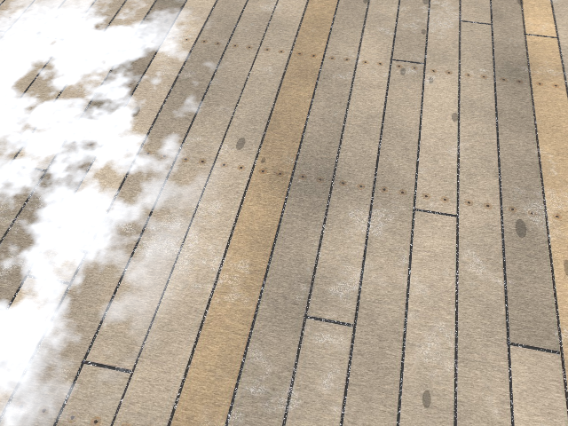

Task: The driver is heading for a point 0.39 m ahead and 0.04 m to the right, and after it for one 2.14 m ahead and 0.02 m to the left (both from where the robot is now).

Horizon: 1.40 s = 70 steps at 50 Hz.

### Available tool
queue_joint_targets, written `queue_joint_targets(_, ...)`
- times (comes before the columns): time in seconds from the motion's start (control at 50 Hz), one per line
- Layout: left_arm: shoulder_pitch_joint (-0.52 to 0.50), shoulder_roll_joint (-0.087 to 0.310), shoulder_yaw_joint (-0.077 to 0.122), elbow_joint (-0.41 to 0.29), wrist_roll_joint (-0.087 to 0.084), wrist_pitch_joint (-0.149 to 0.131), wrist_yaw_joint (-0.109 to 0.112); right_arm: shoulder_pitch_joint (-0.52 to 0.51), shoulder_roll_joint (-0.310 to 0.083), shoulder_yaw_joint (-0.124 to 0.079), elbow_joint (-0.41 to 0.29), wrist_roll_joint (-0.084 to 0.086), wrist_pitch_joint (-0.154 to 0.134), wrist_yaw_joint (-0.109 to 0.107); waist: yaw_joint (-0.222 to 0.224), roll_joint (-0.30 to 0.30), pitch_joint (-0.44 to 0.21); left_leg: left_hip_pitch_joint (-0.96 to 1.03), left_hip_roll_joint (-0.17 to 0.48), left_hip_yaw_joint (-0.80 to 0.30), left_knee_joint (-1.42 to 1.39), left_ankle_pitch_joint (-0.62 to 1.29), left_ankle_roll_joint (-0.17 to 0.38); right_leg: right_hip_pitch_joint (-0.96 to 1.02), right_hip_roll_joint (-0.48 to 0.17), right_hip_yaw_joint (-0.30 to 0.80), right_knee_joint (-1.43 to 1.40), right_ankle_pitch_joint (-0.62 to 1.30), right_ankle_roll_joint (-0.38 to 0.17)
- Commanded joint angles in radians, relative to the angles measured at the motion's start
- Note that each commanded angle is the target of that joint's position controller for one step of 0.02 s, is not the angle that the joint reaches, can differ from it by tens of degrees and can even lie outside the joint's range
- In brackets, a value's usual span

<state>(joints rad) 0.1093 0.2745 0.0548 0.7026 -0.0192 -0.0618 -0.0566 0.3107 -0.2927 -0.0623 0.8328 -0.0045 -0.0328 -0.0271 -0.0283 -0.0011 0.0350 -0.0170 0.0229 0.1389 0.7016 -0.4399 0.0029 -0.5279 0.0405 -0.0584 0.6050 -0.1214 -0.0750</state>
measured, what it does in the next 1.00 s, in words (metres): walks ahead: left foot, then right foot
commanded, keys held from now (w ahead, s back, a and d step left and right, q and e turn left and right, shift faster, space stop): w+e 0.32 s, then w+q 0.68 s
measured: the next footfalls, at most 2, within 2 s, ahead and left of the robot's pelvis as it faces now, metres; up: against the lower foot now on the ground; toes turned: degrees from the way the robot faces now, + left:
left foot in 0.42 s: +0.44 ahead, +0.10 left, +0.00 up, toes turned -15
right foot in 0.90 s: +0.65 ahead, -0.14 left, +0.00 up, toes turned +3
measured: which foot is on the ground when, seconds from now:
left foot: up 0.00-0.40, down 0.42-0.90, up 0.92-1.00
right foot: down 0.00-0.46, up 0.48-0.88, down 0.90-1.00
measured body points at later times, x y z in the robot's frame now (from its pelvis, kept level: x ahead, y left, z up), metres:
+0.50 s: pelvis +0.29 +0.03 +0.01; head +0.31 +0.04 +0.46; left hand +0.42 +0.29 -0.11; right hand +0.42 -0.26 -0.07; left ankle +0.40 +0.11 -0.71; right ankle +0.14 -0.08 -0.66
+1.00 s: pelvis +0.55 -0.04 +0.02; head +0.57 -0.04 +0.47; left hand +0.76 +0.21 -0.05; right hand +0.59 -0.32 -0.10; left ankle +0.43 +0.10 -0.64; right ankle +0.61 -0.14 -0.71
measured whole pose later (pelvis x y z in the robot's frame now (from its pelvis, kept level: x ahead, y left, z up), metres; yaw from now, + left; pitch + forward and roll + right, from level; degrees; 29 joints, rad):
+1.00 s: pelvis +0.55 -0.04 +0.02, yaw +2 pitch +2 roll -1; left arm 0.10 0.26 0.05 0.65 0.00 -0.11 -0.01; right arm 0.39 -0.30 -0.06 0.78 0.03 -0.03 -0.02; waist -0.05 0.03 0.00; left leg -0.31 -0.05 -0.14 1.03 -0.46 0.02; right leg -0.35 0.04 0.01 0.49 -0.16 -0.02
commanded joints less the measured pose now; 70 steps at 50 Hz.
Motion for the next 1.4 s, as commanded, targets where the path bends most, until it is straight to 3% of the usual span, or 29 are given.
queue_joint_targets(0.02, 0.344, 0.214, 0.069, -0.011, -0.004, -0.006, 0.021, -0.002, -0.108, 0.000, -0.122, 0.009, -0.083, 0.028, 0.155, -0.141, -0.422, -0.740, -0.064, -0.276, 0.745, -0.110, -0.003, 0.966, -0.360, 0.852, -0.272, -0.194, -0.330)
queue_joint_targets(0.04, 0.310, 0.175, 0.058, -0.013, 0.003, -0.008, 0.026, -0.097, -0.138, -0.006, -0.160, 0.043, -0.103, 0.041, 0.162, -0.099, -0.286, -0.795, -0.015, -0.266, 0.704, -0.029, 0.019, 0.861, -0.329, 0.693, -0.287, -0.161, -0.276)
queue_joint_targets(0.06, 0.261, 0.174, 0.054, -0.021, 0.003, -0.009, 0.026, -0.152, -0.116, 0.000, -0.172, 0.020, -0.114, 0.036, 0.132, 0.017, -0.172, -0.751, 0.026, -0.243, 0.595, 0.027, 0.028, 0.691, -0.278, 0.557, -0.288, 0.029, -0.234)
queue_joint_targets(0.1, 0.148, 0.137, 0.041, -0.056, 0.014, -0.007, 0.034, -0.125, -0.131, -0.013, -0.172, 0.000, -0.102, 0.030, 0.043, -0.010, -0.103, -0.639, 0.068, -0.246, 0.471, 0.080, 0.000, 0.462, -0.235, 0.499, -0.345, 0.096, -0.248)
queue_joint_targets(0.14, 0.118, 0.116, 0.035, -0.071, 0.007, -0.005, 0.041, -0.099, -0.102, -0.011, -0.163, -0.011, -0.075, 0.026, 0.014, 0.002, -0.074, -0.596, 0.076, -0.219, 0.396, 0.113, -0.024, 0.366, -0.181, 0.421, -0.385, 0.117, -0.222)
queue_joint_targets(0.16, 0.120, 0.157, 0.045, -0.070, 0.008, -0.005, 0.046, -0.084, -0.088, -0.006, -0.171, -0.009, -0.066, 0.024, 0.000, -0.053, -0.062, -0.586, 0.071, -0.205, 0.327, 0.124, -0.049, 0.307, -0.196, 0.406, -0.390, 0.169, -0.243)
queue_joint_targets(0.24, 0.166, 0.186, 0.058, -0.057, -0.001, 0.005, 0.066, -0.238, -0.050, 0.014, -0.204, -0.012, -0.069, 0.026, 0.066, -0.054, -0.033, -0.492, 0.025, -0.178, 0.004, 0.401, -0.086, 0.202, -0.113, 0.303, -0.373, 0.119, -0.171)
queue_joint_targets(0.36, 0.245, 0.156, 0.050, -0.022, -0.004, 0.019, 0.072, -0.290, -0.098, -0.004, -0.215, 0.009, -0.090, 0.049, 0.090, -0.099, -0.064, -0.427, -0.005, -0.209, -0.188, 0.469, -0.047, 0.357, -0.177, 0.409, -0.260, -0.012, -0.119)
queue_joint_targets(0.42, 0.232, 0.131, 0.040, -0.021, 0.011, 0.019, 0.064, -0.161, -0.128, -0.022, -0.183, -0.002, -0.098, 0.046, 0.023, -0.132, -0.089, -0.261, -0.009, -0.167, -0.225, 0.383, 0.036, 0.380, -0.161, 0.386, -0.112, 0.165, -0.082)
queue_joint_targets(0.44, 0.240, 0.088, 0.020, -0.031, 0.020, 0.016, 0.063, -0.035, -0.173, -0.035, -0.168, -0.010, -0.101, 0.043, -0.030, -0.055, -0.195, -0.081, 0.106, -0.295, -0.224, 0.390, 0.099, 0.330, -0.105, 0.310, 0.130, 0.130, -0.046)
queue_joint_targets(0.46, 0.384, 0.040, 0.006, -0.038, 0.001, 0.003, 0.062, 0.069, -0.289, -0.068, -0.132, -0.017, -0.090, 0.046, 0.007, 0.257, -0.317, 0.246, 0.294, -0.724, -0.299, 0.227, 0.286, 0.009, 0.042, 0.167, 0.492, -0.138, 0.044)
queue_joint_targets(0.48, 0.359, 0.099, 0.010, -0.035, 0.003, -0.006, 0.065, 0.104, -0.220, -0.055, -0.117, 0.018, -0.085, 0.061, -0.023, 0.285, -0.293, 0.288, 0.339, -0.983, -0.437, -0.053, 0.317, -0.184, 0.029, 0.191, 0.610, -0.431, 0.057)
queue_joint_targets(0.5, 0.238, 0.165, 0.028, -0.052, -0.005, -0.011, 0.062, 0.048, -0.155, -0.034, -0.130, 0.028, -0.080, 0.063, -0.038, 0.165, -0.146, 0.184, 0.310, -0.885, -0.446, -0.133, 0.268, -0.262, -0.030, 0.206, 0.656, -0.360, 0.043)
queue_joint_targets(0.54, 0.113, 0.142, 0.023, -0.084, 0.019, -0.025, 0.060, -0.025, -0.126, -0.020, -0.149, 0.009, -0.064, 0.061, -0.022, 0.058, -0.025, -0.012, 0.225, -0.683, -0.461, 0.063, 0.240, -0.244, -0.082, 0.161, 0.567, -0.244, 0.041)
queue_joint_targets(0.6, 0.121, 0.099, 0.020, -0.090, 0.033, -0.034, 0.057, -0.032, -0.113, -0.014, -0.148, 0.006, -0.057, 0.049, 0.018, 0.121, -0.052, -0.107, 0.148, -0.564, -0.490, 0.269, 0.240, -0.121, -0.105, 0.137, 0.389, -0.182, 0.070)
queue_joint_targets(0.7, -0.018, 0.046, -0.002, -0.113, 0.029, -0.040, 0.052, 0.020, -0.163, -0.032, -0.119, 0.025, -0.042, 0.020, -0.016, 0.114, -0.038, -0.181, 0.105, -0.453, -0.485, 0.402, 0.219, -0.024, -0.058, 0.110, 0.057, 0.026, 0.121)
queue_joint_targets(0.82, -0.148, 0.090, 0.011, -0.140, 0.011, -0.062, 0.036, 0.105, -0.155, -0.036, -0.088, 0.036, -0.017, 0.007, -0.047, 0.100, -0.031, -0.140, 0.123, -0.539, -0.416, 0.364, 0.191, 0.081, -0.017, 0.141, -0.114, 0.111, 0.113)
queue_joint_targets(0.88, -0.033, 0.119, 0.033, -0.109, 0.010, -0.069, 0.043, 0.069, -0.142, -0.036, -0.101, 0.035, -0.008, 0.004, 0.034, 0.116, -0.065, -0.164, 0.095, -0.560, -0.308, 0.389, 0.149, 0.289, -0.029, 0.130, -0.195, 0.078, 0.065)
queue_joint_targets(0.9, 0.075, 0.155, 0.048, -0.091, 0.021, -0.070, 0.053, 0.049, -0.105, -0.024, -0.116, 0.028, -0.011, 0.007, 0.091, 0.090, -0.143, -0.230, 0.048, -0.514, -0.166, 0.394, 0.116, 0.473, -0.100, 0.178, -0.187, 0.053, 0.024)
queue_joint_targets(0.92, 0.235, 0.219, 0.064, -0.074, 0.027, -0.064, 0.063, 0.061, -0.038, -0.003, -0.139, 0.006, -0.016, 0.008, 0.143, -0.061, -0.282, -0.371, -0.034, -0.403, 0.128, 0.165, 0.074, 0.722, -0.287, 0.362, -0.179, -0.004, -0.036)
queue_joint_targets(0.94, 0.274, 0.266, 0.076, -0.040, 0.029, -0.046, 0.054, 0.183, -0.019, 0.007, -0.169, 0.040, -0.026, 0.009, 0.077, -0.371, -0.341, -0.673, -0.107, -0.307, 0.379, -0.168, 0.038, 0.897, -0.463, 0.785, -0.279, -0.253, -0.175)
queue_joint_targets(0.96, 0.232, 0.169, 0.056, -0.054, 0.015, -0.043, 0.050, 0.157, -0.118, -0.015, -0.136, 0.050, -0.023, 0.005, 0.091, -0.220, -0.220, -0.771, -0.025, -0.322, 0.500, -0.112, 0.023, 0.808, -0.446, 0.777, -0.315, -0.409, -0.157)
queue_joint_targets(0.98, 0.194, 0.120, 0.043, -0.057, 0.013, -0.042, 0.052, 0.066, -0.150, -0.026, -0.145, 0.041, -0.017, 0.007, 0.105, -0.132, -0.110, -0.785, 0.000, -0.303, 0.524, -0.019, 0.017, 0.699, -0.399, 0.618, -0.325, -0.332, -0.121)
queue_joint_targets(1.0, 0.152, 0.102, 0.034, -0.057, 0.021, -0.041, 0.050, 0.034, -0.131, -0.026, -0.146, 0.032, -0.012, 0.008, 0.084, -0.068, -0.062, -0.750, 0.028, -0.285, 0.513, 0.050, 0.007, 0.603, -0.355, 0.506, -0.346, -0.195, -0.105)
queue_joint_targets(1.04, 0.123, 0.080, 0.027, -0.039, 0.034, -0.043, 0.049, -0.001, -0.099, -0.027, -0.165, 0.026, -0.009, 0.020, 0.056, -0.092, -0.013, -0.697, 0.073, -0.274, 0.463, 0.118, 0.001, 0.484, -0.300, 0.348, -0.380, 0.012, -0.092)
queue_joint_targets(1.14, 0.115, 0.123, 0.044, 0.010, 0.023, -0.054, 0.050, -0.072, -0.046, -0.013, -0.216, 0.025, 0.004, 0.035, 0.040, -0.093, 0.002, -0.731, 0.098, -0.240, 0.327, 0.250, -0.028, 0.448, -0.295, 0.162, -0.444, 0.216, -0.121)
queue_joint_targets(1.3, 0.228, 0.182, 0.053, 0.095, 0.000, -0.030, 0.053, -0.306, -0.023, 0.009, -0.294, 0.028, -0.014, 0.075, 0.114, -0.037, 0.045, -0.624, 0.045, -0.146, -0.045, 0.431, 0.032, 0.529, -0.298, -0.004, -0.447, 0.281, -0.088)
queue_joint_targets(1.36, 0.244, 0.220, 0.057, 0.131, -0.021, -0.008, 0.053, -0.276, -0.070, -0.009, -0.306, 0.015, -0.020, 0.079, 0.045, -0.078, 0.014, -0.495, -0.013, -0.102, -0.137, 0.285, 0.084, 0.603, -0.324, 0.001, -0.321, 0.608, -0.070)
queue_joint_targets(1.4, 0.233, 0.210, 0.041, 0.142, -0.020, 0.001, 0.058, -0.005, -0.157, -0.055, -0.226, 0.010, -0.018, 0.062, -0.112, -0.072, -0.147, -0.062, -0.040, -0.084, -0.196, 0.382, 0.134, 0.464, -0.256, -0.047, 0.004, 0.696, -0.017)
